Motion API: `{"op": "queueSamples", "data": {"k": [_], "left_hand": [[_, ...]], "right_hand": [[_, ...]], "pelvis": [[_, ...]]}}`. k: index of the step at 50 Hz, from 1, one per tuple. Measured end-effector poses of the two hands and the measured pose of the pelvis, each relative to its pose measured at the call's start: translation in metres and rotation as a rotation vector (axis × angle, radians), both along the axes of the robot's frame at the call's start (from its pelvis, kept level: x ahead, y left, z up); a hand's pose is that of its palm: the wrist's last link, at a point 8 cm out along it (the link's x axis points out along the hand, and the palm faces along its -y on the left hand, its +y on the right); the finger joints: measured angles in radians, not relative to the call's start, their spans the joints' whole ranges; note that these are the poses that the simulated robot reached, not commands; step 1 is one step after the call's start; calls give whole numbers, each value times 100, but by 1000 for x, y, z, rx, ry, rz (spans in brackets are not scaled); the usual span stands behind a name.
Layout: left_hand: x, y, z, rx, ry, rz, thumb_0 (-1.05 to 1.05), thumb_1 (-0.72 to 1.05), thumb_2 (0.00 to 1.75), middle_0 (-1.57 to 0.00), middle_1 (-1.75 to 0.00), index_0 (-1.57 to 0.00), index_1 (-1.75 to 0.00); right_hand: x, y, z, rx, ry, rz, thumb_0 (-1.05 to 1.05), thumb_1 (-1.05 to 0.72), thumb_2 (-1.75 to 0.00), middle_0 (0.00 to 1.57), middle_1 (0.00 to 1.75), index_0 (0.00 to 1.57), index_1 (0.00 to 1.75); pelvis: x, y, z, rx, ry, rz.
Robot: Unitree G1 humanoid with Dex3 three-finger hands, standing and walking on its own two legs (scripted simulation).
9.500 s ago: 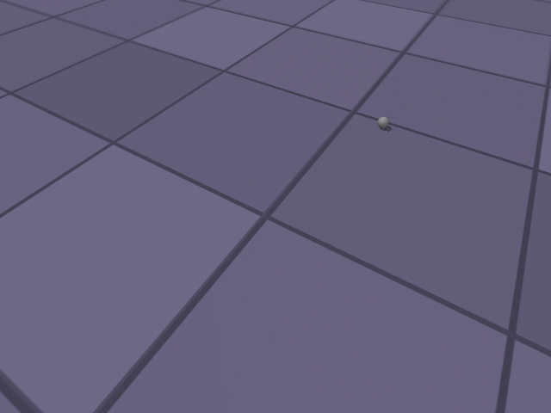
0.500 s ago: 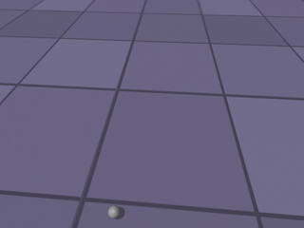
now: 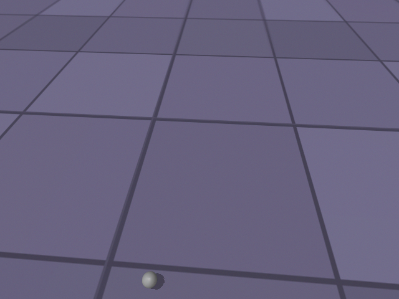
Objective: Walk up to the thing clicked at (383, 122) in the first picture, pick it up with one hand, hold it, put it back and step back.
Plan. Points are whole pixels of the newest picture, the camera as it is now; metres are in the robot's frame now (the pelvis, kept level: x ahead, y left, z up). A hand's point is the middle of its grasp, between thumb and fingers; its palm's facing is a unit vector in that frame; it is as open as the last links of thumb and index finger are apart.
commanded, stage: stand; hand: left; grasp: from above
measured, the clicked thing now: (149, 279) +0.38 +0.25 -0.75
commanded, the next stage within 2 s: rise first in 0.36 s
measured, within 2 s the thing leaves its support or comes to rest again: neither
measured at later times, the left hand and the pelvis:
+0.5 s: hand out of the picture +0.07 +0.25 -0.16, palm faces -0.01 -0.94 -0.35, open 7.4 cm; pelvis +0.00 +0.00 +0.00, yaw +0 degrees
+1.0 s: hand out of the picture +0.13 +0.26 -0.22, palm faces -0.11 -0.90 -0.42, open 13.5 cm; pelvis -0.02 +0.01 -0.07, yaw -1 degrees
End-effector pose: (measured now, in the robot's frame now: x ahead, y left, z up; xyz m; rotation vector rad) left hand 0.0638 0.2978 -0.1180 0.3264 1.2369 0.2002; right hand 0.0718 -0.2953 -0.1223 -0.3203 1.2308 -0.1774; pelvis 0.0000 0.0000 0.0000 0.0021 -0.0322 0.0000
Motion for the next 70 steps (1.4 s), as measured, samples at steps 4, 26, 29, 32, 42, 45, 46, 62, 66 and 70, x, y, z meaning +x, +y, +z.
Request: {"op": "queueSamples", "data": {"k": [4, 26, 29, 32, 42, 45, 46, 62, 66, 70], "left_hand": [[0, 0, 0, 0, 0, 0, 0, 91, 90, -20, -30, -20, -30], [6, -2, -1, -5, -41, 20, 0, 89, 91, -20, -32, -20, -32], [30, -6, -5, -19, -96, 34, 0, 80, 92, -20, -40, -19, -40], [57, -6, -10, -28, -127, -2, 0, 67, 92, -18, -53, -17, -53], [79, -1, -29, 35, -94, -106, 0, 2, 96, -8, -96, -10, -93], [71, 0, -41, 48, -65, -106, 0, -19, 97, -8, -100, -9, -99], [68, 1, -45, 51, -61, -108, 0, -24, 97, -8, -101, -9, -100], [57, 9, -84, 127, -88, -217, -1, -55, 100, -7, -106, -7, -106], [56, 10, -93, 139, -81, -240, -1, -55, 99, -7, -106, -7, -106], [56, 11, -105, 156, -89, -274, -1, -54, 97, -7, -106, -7, -106]], "right_hand": [[0, 0, 0, -1, 3, -1, 0, -90, -90, 20, 30, 21, 30], [0, 3, 1, -2, -42, -15, 0, -91, -90, 20, 30, 21, 30], [3, 12, -1, 11, -101, -13, 0, -91, -91, 20, 30, 21, 30], [3, 22, -5, 26, -131, -25, 0, -91, -90, 20, 30, 21, 30], [-4, 40, -22, 69, -190, -68, 0, -91, -90, 20, 30, 21, 30], [4, 42, -28, 69, -225, -56, 0, -91, -90, 20, 30, 21, 30], [7, 43, -30, 67, -238, -49, 0, -90, -90, 20, 30, 21, 30], [68, 63, -65, 54, -408, 56, 1, -89, -90, 20, 30, 21, 30], [76, 67, -72, 58, -437, 75, 1, -89, -90, 20, 30, 21, 30], [80, 68, -84, 58, -454, 93, 1, -89, -90, 20, 30, 21, 30]], "pelvis": [[0, 0, 0, -1, -1, 0], [-3, 0, -2, -1, 18, 1], [-11, 1, -7, -3, 52, 5], [-17, -1, -13, -3, 98, -1], [-18, 6, -37, -9, 192, -20], [-18, 9, -47, -11, 223, -22], [-19, 9, -51, -12, 234, -22], [-22, 15, -103, -33, 355, -17], [-22, 16, -114, -37, 383, -17], [-25, 17, -129, -38, 411, -17]]}}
